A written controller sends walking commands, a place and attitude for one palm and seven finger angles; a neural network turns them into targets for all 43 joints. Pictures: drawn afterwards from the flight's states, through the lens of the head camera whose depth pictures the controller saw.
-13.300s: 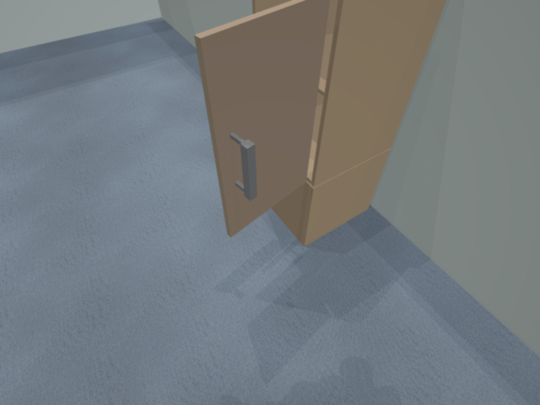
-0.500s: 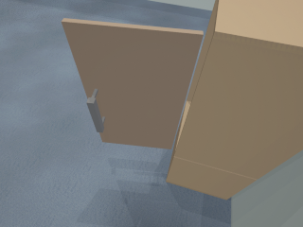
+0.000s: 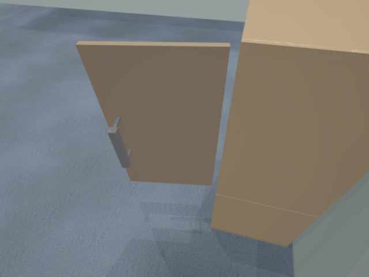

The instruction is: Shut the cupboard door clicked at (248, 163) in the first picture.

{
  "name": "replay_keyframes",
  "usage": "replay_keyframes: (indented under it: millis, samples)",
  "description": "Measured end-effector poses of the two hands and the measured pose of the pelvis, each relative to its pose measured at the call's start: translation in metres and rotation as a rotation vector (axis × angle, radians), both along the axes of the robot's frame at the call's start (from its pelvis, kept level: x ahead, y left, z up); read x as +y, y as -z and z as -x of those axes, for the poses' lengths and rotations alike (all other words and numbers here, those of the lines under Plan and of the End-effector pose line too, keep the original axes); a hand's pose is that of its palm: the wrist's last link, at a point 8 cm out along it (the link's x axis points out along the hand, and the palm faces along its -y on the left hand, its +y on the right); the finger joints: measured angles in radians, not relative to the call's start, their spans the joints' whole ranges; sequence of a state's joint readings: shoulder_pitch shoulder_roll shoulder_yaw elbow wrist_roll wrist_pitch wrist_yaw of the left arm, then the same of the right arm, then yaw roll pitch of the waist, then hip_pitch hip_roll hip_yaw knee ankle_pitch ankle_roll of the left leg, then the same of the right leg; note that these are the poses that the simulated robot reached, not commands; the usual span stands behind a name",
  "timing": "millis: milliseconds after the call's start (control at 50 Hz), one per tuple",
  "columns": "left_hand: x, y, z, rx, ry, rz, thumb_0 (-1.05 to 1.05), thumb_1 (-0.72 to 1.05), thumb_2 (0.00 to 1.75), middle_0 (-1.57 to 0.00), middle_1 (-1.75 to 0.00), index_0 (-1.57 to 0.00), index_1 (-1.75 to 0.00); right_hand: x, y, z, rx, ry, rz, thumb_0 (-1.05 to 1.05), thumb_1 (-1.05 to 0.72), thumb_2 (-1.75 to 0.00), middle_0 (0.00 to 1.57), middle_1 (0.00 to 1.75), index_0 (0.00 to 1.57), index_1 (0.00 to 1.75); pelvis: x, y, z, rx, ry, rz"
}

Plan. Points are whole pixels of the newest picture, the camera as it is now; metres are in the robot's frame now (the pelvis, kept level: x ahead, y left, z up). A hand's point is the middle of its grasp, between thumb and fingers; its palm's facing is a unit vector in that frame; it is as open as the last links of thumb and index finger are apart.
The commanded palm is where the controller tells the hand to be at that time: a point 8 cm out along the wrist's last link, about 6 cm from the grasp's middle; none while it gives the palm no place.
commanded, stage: look again from close up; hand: left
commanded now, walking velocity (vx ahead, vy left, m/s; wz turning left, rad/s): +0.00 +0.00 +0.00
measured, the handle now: (122, 143) +0.50 +0.23 -0.06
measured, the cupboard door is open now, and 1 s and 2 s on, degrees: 100 100 100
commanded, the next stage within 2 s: raise the hand and make a fist in 0.54 s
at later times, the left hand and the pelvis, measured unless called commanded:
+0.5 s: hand out of the picture +0.03 +0.17 -0.17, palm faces -0.02 -0.98 -0.21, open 7.4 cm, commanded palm none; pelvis +0.02 -0.01 +0.00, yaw +0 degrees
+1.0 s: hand (122, 262) +0.17 +0.15 -0.06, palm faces -0.06 -1.00 +0.00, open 6.5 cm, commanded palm +0.13 +0.22 -0.07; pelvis -0.03 -0.02 -0.08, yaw +2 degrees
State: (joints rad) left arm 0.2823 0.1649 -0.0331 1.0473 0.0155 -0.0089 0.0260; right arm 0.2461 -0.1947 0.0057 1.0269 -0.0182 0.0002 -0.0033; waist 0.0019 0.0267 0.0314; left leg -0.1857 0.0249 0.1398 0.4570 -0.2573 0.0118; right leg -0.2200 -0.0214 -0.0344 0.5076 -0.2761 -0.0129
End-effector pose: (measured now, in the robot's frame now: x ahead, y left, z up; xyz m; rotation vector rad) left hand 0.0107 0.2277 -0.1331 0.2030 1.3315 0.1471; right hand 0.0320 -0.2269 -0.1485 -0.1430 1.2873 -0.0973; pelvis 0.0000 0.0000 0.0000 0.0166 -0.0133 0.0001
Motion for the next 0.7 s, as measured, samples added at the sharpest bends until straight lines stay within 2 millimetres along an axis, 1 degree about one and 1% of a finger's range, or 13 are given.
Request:
replay_keyframes:
  millis: [160, 240, 300, 400, 520, 660, 680, 700]
  samples:
    - [-0.002, 0.002, -0.008, 0.015, 0.01, 0.007, 0.01, 0.91, 0.9, -0.2, -0.3, -0.2, -0.3, 0.001, 0.0, 0.031, 0.107, 0.022, -0.002, 0.01, -0.91, -0.9, 0.2, 0.3, 0.2, 0.3, -0.004, -0.002, -0.005, 0.005, 0.003, 0.001]
    - [-0.004, 0.004, -0.011, 0.025, 0.01, 0.013, 0.01, 0.91, 0.9, -0.2, -0.3, -0.2, -0.3, 0.003, -0.001, 0.039, 0.142, 0.034, -0.002, 0.01, -0.91, -0.9, 0.2, 0.3, 0.2, 0.3, -0.005, -0.002, -0.009, 0.006, 0.004, 0.002]
    - [-0.005, 0.005, -0.013, 0.032, 0.007, 0.015, 0.01, 0.91, 0.9, -0.2, -0.3, -0.2, -0.3, 0.004, -0.001, 0.041, 0.157, 0.039, -0.003, 0.01, -0.91, -0.9, 0.2, 0.3, 0.2, 0.3, -0.006, -0.002, -0.012, 0.007, 0.005, 0.002]
    - [-0.007, 0.006, -0.015, 0.044, 0.002, 0.017, 0.01, 0.91, 0.9, -0.2, -0.3, -0.2, -0.3, 0.006, -0.001, 0.035, 0.16, 0.042, -0.006, 0.01, -0.9, -0.9, 0.2, 0.3, 0.2, 0.3, -0.006, -0.002, -0.017, 0.009, 0.006, 0.003]
    - [-0.01, 0.007, -0.017, 0.056, -0.006, 0.021, 0.01, 0.91, 0.9, -0.2, -0.3, -0.2, -0.3, 0.007, -0.001, 0.019, 0.138, 0.039, -0.006, 0.01, -0.91, -0.9, 0.2, 0.3, 0.2, 0.3, -0.007, -0.002, -0.023, 0.013, 0.006, 0.004]
    - [-0.012, 0.009, -0.019, 0.057, -0.015, 0.022, 0.01, 0.91, 0.9, -0.2, -0.3, -0.2, -0.3, -0.002, -0.003, 0.0, 0.113, 0.035, 0.018, 0.01, -0.91, -0.9, 0.2, 0.3, 0.2, 0.3, -0.007, -0.002, -0.029, 0.018, 0.004, 0.011]
    - [-0.007, 0.005, -0.028, 0.008, -0.081, 0.026, 0.01, 0.92, 0.9, -0.2, -0.3, -0.2, -0.3, -0.005, -0.004, -0.005, 0.07, 0.031, 0.043, 0.01, -0.91, -0.9, 0.2, 0.3, 0.2, 0.3, -0.008, 0.0, -0.027, 0.012, 0.006, 0.013]
    - [0.0, -0.005, -0.046, -0.114, -0.102, 0.013, 0.02, 0.92, 0.9, -0.2, -0.3, -0.2, -0.3, -0.009, -0.007, -0.013, -0.006, 0.034, 0.072, 0.01, -0.91, -0.9, 0.2, 0.3, 0.2, 0.3, -0.008, 0.003, -0.026, 0.014, 0.006, 0.014]
